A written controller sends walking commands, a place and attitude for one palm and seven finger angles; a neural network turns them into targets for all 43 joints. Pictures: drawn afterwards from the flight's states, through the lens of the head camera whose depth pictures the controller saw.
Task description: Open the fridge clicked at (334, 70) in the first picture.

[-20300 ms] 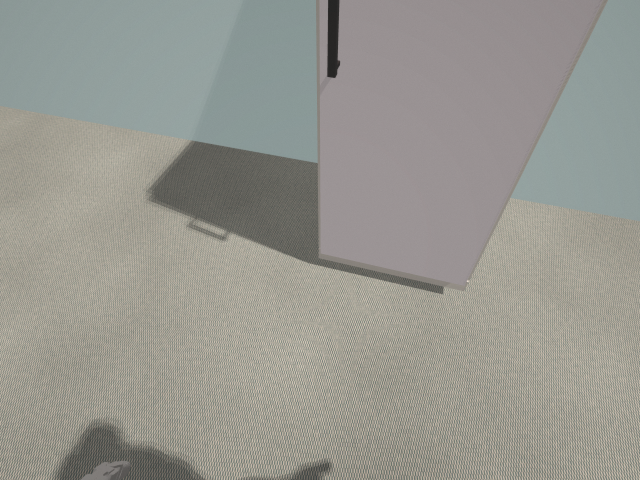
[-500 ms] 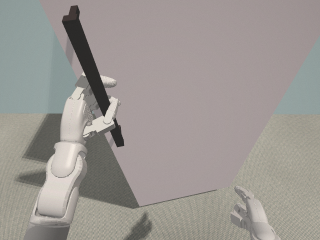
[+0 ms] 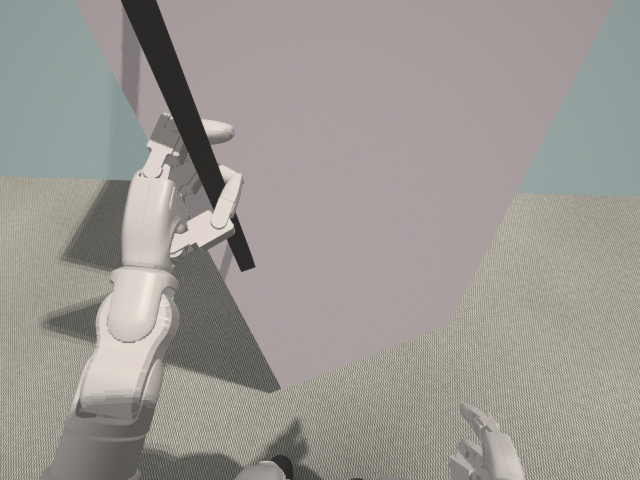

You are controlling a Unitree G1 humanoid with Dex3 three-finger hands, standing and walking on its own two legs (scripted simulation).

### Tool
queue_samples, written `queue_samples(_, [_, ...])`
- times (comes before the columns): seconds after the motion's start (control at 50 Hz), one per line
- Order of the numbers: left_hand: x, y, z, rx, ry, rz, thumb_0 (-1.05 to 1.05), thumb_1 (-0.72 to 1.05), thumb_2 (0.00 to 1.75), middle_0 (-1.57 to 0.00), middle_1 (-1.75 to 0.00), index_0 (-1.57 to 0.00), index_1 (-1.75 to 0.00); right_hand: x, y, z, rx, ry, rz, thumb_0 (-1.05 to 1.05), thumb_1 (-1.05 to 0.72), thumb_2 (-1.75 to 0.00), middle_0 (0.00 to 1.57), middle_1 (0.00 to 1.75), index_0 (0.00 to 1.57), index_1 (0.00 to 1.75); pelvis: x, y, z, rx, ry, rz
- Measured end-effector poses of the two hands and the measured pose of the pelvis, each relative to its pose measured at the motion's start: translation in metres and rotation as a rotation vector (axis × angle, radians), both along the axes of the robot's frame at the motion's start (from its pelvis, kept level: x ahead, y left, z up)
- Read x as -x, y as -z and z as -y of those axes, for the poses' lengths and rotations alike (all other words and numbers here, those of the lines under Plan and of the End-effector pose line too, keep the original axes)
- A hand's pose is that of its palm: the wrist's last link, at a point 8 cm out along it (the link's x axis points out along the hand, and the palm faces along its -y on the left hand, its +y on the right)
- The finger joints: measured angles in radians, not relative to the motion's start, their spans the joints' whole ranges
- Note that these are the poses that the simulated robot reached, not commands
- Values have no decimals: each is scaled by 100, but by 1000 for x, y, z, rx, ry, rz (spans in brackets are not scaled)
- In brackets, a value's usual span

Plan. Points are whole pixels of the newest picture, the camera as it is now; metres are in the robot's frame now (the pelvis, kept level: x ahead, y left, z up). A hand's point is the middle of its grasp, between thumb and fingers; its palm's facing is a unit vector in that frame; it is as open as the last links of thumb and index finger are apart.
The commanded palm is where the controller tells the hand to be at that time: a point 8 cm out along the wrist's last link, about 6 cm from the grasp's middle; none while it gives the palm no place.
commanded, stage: walk backward, drawing the door open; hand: left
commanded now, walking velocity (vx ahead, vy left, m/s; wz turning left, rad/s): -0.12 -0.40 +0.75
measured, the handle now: (206, 160) +0.39 +0.10 +0.21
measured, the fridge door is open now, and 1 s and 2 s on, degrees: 26 49 70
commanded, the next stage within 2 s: stop walking and hold the door back in 1.48 s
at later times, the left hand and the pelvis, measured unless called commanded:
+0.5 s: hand (278, 276) +0.27 +0.03 +0.19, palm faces +0.28 -0.93 -0.22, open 7.1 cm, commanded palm +0.21 +0.07 +0.20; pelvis -0.02 -0.17 -0.01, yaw +26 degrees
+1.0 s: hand (387, 342) +0.20 -0.06 +0.19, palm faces +0.78 -0.59 -0.23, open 6.5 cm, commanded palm +0.14 -0.05 +0.20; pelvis +0.07 -0.38 -0.01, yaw +44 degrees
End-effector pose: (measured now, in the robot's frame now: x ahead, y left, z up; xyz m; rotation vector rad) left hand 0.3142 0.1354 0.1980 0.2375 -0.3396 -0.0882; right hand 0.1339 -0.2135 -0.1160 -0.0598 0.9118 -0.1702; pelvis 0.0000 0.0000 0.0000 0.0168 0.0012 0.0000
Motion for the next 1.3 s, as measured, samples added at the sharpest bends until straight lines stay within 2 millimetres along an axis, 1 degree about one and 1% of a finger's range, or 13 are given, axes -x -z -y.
queue_samples(0.12, [27,1,14,-1,-38,9,-8,67,71,-41,-140,-17,-122,3,-3,24,69,-91,1,2,-91,-90,20,30,20,30,13,-1,23,-26,-103,-5])
queue_samples(0.18, [39,2,20,-5,-47,22,-8,67,71,-41,-140,-16,-119,-6,-5,31,89,-151,27,2,-91,-90,20,30,20,30,19,1,35,-28,-157,-7])
queue_samples(0.24, [47,6,24,-17,-57,64,-10,67,72,-42,-141,-13,-114,-17,-2,38,95,-199,95,2,-91,-90,20,30,20,30,28,11,46,-7,-183,-13])
queue_samples(0.36, [61,6,36,-14,-125,62,-9,66,76,-44,-141,-13,-115,-42,5,53,42,-374,28,1,-91,-90,20,30,20,30,35,4,98,35,-329,-8])
queue_samples(0.48, [78,8,58,8,-299,100,-9,65,81,-45,-141,-16,-121,-88,15,80,-13,-499,38,2,-90,-90,21,30,20,30,19,12,165,63,-439,11])
queue_samples(0.6, [103,7,82,38,-412,86,-7,65,83,-46,-141,-18,-124,-138,-7,102,40,-575,119,2,-91,-90,20,30,20,30,2,4,205,-3,-534,-34])
queue_samples(0.66, [112,9,93,51,-446,118,-7,65,83,-46,-141,-20,-126,-158,-13,107,62,-625,168,2,-91,-90,20,30,20,30,-6,10,222,9,-565,-41])
queue_samples(0.78, [130,8,116,38,-604,107,-7,66,85,-48,-141,-21,-129,-179,-24,119,6,-769,173,1,-91,-90,20,30,20,30,-24,1,282,13,-645,9])
queue_samples(0.88, [145,7,142,-1,-796,100,-7,68,85,-47,-141,-20,-129,-199,-10,141,-77,-833,183,1,-91,-90,20,30,20,30,-53,14,331,6,-684,42])
queue_samples(0.94, [155,5,159,-10,-891,81,-7,69,86,-47,-141,-19,-130,-212,-6,164,-60,-847,157,1,-91,-90,21,30,20,30,-64,13,357,-13,-720,34])
queue_samples(1.1, [185,2,204,3,-1040,43,-5,69,84,-46,-140,-22,-132,-234,-18,227,74,-922,92,2,-91,-90,20,30,20,30,-91,-3,405,-37,-856,-21])
queue_samples(1.22, [206,7,235,-12,-1086,120,-6,68,84,-46,-141,-25,-134,-250,-27,255,120,-971,155,2,-91,-90,20,30,20,30,-101,7,438,15,-919,-12])
queue_samples(1.3, [219,4,256,-29,-1141,94,-5,66,82,-46,-141,-28,-137,-254,-32,265,111,-1030,112,2,-91,-90,20,30,20,30,-116,-4,463,40,-990,25])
